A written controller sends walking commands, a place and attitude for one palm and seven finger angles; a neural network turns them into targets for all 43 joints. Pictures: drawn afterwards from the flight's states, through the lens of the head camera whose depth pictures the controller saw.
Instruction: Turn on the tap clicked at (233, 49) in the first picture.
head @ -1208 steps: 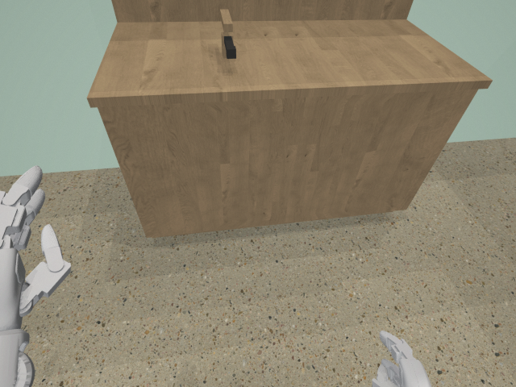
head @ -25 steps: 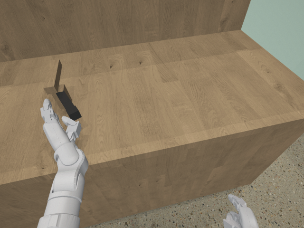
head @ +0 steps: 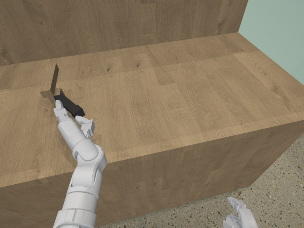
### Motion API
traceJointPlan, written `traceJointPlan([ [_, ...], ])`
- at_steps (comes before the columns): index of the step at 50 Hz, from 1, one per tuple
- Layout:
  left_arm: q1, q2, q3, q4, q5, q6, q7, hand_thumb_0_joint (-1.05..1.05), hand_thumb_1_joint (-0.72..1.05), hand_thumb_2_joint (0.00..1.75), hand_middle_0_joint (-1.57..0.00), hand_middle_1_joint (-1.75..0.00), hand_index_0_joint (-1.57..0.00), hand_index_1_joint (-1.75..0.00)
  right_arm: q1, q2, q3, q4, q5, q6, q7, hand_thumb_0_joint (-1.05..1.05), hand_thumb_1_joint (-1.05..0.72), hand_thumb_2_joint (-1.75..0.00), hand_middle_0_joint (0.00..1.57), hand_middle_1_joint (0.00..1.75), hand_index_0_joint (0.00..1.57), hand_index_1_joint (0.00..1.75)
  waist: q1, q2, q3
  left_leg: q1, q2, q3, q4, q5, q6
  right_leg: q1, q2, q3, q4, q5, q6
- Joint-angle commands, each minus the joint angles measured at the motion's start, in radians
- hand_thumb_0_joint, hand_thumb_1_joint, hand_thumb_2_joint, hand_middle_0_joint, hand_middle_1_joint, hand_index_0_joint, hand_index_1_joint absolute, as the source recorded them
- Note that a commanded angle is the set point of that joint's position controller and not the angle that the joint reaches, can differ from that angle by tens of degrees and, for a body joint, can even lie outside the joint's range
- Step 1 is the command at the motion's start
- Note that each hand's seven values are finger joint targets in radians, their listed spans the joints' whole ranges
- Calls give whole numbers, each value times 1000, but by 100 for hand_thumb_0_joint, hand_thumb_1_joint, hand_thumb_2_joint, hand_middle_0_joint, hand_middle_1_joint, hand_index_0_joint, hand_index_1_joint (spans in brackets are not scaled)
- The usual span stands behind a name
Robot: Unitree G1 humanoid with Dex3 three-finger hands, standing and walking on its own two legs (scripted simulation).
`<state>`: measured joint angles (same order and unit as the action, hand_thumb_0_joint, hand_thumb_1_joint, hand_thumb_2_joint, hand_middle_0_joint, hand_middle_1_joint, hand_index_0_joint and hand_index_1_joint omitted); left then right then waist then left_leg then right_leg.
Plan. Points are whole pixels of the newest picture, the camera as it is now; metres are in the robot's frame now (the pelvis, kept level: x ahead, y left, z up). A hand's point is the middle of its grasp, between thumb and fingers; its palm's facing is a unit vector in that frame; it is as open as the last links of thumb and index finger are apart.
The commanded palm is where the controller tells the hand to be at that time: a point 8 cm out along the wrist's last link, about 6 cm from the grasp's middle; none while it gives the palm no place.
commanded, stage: push the lever round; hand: left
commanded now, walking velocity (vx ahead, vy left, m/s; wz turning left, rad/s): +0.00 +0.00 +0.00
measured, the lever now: (77, 112) +0.39 +0.25 +0.09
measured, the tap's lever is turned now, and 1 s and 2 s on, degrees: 36 52 60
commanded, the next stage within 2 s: lift the hand up off the lever in 1.14 s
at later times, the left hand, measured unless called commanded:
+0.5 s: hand (99, 114) +0.39 +0.18 +0.09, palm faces +0.78 -0.61 -0.09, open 7.7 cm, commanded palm +0.34 +0.21 +0.09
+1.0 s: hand (105, 109) +0.41 +0.17 +0.09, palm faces +0.79 -0.60 -0.12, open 7.8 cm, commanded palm +0.36 +0.21 +0.09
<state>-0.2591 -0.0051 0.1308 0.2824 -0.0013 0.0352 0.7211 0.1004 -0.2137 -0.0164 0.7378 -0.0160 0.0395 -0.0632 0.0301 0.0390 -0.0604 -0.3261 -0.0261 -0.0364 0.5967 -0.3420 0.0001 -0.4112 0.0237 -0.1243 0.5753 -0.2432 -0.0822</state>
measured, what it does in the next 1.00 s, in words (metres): stands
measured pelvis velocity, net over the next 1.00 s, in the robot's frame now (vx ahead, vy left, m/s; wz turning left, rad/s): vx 0.00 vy -0.01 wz -0.01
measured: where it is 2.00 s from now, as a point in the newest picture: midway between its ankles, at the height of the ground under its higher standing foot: outside the picture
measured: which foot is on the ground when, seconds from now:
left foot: down 0.00-1.00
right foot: down 0.00-1.00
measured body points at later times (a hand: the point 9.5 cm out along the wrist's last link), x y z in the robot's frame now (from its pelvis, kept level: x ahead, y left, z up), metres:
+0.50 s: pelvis +0.00 -0.01 +0.00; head +0.02 -0.02 +0.45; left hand +0.34 +0.21 +0.10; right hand +0.16 -0.24 -0.12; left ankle -0.02 +0.12 -0.73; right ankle +0.04 -0.06 -0.73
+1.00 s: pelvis +0.00 -0.01 +0.00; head +0.02 -0.02 +0.45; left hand +0.37 +0.20 +0.10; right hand +0.15 -0.25 -0.13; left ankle -0.02 +0.12 -0.73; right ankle +0.04 -0.06 -0.73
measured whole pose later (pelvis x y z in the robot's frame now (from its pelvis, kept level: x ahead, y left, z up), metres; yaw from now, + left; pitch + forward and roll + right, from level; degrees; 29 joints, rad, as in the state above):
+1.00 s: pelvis +0.00 -0.01 +0.00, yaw -1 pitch +8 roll +0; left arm -0.57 -0.03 0.26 0.61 0.08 0.04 0.90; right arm 0.12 -0.20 -0.03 0.78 -0.04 0.06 -0.02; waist -0.02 0.03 -0.10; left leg -0.40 -0.01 -0.03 0.62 -0.35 -0.01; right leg -0.48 0.04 -0.13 0.57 -0.23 -0.10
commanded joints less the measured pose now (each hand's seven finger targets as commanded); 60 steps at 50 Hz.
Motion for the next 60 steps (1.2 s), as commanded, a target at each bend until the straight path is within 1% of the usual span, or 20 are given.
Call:
traceJointPlan([
  [1,-334,105,12,-216,41,-41,36,0,90,90,-15,-15,-15,-15,-130,-101,-33,-150,-10,-38,-2,0,-90,-90,20,30,20,30,-3,-84,-298,-29,23,6,-44,286,-2,281,-81,113,-77,241,54],
  [2,-310,142,61,-201,43,-33,46,0,90,90,-15,-15,-15,-15,-130,-104,-34,-146,-9,-31,-4,0,-90,-90,20,30,20,30,9,-94,-289,-43,23,0,-51,280,-2,292,-79,114,-80,231,51],
  [3,-325,104,25,-200,42,-27,48,0,90,90,-15,-15,-15,-15,-136,-99,-31,-155,-8,-28,0,0,-90,-90,20,30,20,30,-3,-108,-287,-43,21,9,-52,270,2,291,-84,117,-84,229,57],
  [9,-450,111,23,-129,60,-12,85,0,90,90,-15,-15,-15,-15,-166,-90,-28,-133,-5,-23,1,0,-90,-90,20,30,20,30,-21,-75,-212,-67,27,8,-50,138,12,219,-91,142,-148,17,61],
  [15,-568,108,16,-70,70,-54,117,0,90,90,-15,-15,-15,-15,-157,-87,-28,-109,-12,-37,3,0,-90,-90,20,30,20,30,-38,-60,-252,-89,21,5,-36,53,14,201,-94,157,-155,-80,65],
  [17,-565,136,62,-34,70,-55,128,0,90,90,-15,-15,-15,-15,-144,-94,-34,-100,-16,-38,2,0,-90,-90,20,30,20,30,-27,-71,-274,-95,22,-1,-40,66,13,211,-90,147,-142,-52,63],
  [21,-595,83,32,6,70,-46,141,0,90,90,-15,-15,-15,-15,-126,-97,-35,-102,-22,-35,14,0,-90,-90,20,30,20,30,-33,-64,-314,-82,25,4,-34,154,9,223,-88,126,-108,75,61],
  [22,-555,139,100,27,69,-39,150,0,90,90,-15,-15,-15,-15,-120,-103,-41,-97,-23,-30,13,0,-90,-90,20,30,20,30,-19,-73,-316,-94,26,1,-35,167,8,239,-87,125,-107,92,60],
  [26,-603,100,75,30,79,-23,166,0,90,90,-15,-15,-15,-15,-107,-101,-42,-100,-27,-23,25,0,-90,-90,20,30,20,30,-31,-106,-345,-88,29,9,-25,228,5,256,-92,116,-87,205,67],
  [31,-616,121,106,55,94,-10,179,0,90,90,-15,-15,-15,-15,-94,-99,-45,-98,-29,-16,35,0,-90,-90,20,30,20,30,-26,-106,-337,-103,30,18,-28,221,7,257,-92,121,-91,203,69],
  [32,-603,163,147,63,102,-8,182,0,90,90,-15,-15,-15,-15,-93,-104,-49,-92,-29,-14,33,0,-90,-90,20,30,20,30,-14,-96,-334,-108,30,15,-34,213,7,259,-87,119,-93,176,63],
  [33,-633,114,98,59,105,-9,179,0,90,90,-15,-15,-15,-15,-91,-97,-44,-98,-31,-15,36,0,-90,-90,20,30,20,30,-29,-90,-330,-100,29,21,-37,207,9,246,-88,118,-93,165,68],
  [35,-647,113,95,72,110,-14,181,0,90,90,-15,-15,-15,-15,-85,-96,-46,-94,-31,-16,39,0,-90,-90,20,30,20,30,-34,-100,-320,-105,31,22,-34,192,10,237,-87,120,-99,144,68],
  [37,-631,170,154,93,113,-16,186,0,90,90,-15,-15,-15,-15,-83,-103,-50,-88,-31,-16,35,0,-90,-90,20,30,20,30,-22,-100,-318,-116,32,18,-36,178,12,240,-84,121,-105,116,65],
  [40,-704,108,86,104,114,-26,183,0,90,90,-15,-15,-15,-15,-83,-95,-44,-88,-31,-21,40,0,-90,-90,20,30,20,30,-43,-86,-294,-116,29,21,-37,129,14,200,-84,127,-119,38,67],
  [42,-687,180,159,125,114,-32,190,0,90,90,-15,-15,-15,-15,-83,-103,-49,-82,-31,-22,35,0,-90,-90,20,30,20,30,-33,-96,-293,-129,31,18,-34,114,18,211,-84,133,-130,19,68],
  [46,-703,135,118,121,112,-37,189,0,90,90,-15,-15,-15,-15,-72,-95,-47,-88,-33,-21,40,0,-90,-90,20,30,20,30,-40,-94,-336,-121,31,22,-28,157,13,235,-90,130,-105,120,73],
  [47,-695,180,162,134,118,-38,193,0,90,90,-15,-15,-15,-15,-65,-104,-50,-81,-35,-20,37,0,-90,-90,20,30,20,30,-34,-86,-334,-125,30,20,-31,165,14,235,-84,126,-100,118,68],
  [56,-779,132,115,191,126,-44,196,0,90,90,-15,-15,-15,-15,-48,-101,-49,-74,-38,-23,46,0,-90,-90,20,30,20,30,-61,-98,-320,-137,31,22,-22,143,14,197,-85,122,-99,97,73],
  [60,-775,147,145,197,126,-49,202,0,90,90,-15,-15,-15,-15,-24,-102,-53,-72,-43,-24,50,0,-90,-90,20,30,20,30,-56,-103,-374,-133,28,25,-14,189,13,226,-85,119,-73,191,78],
])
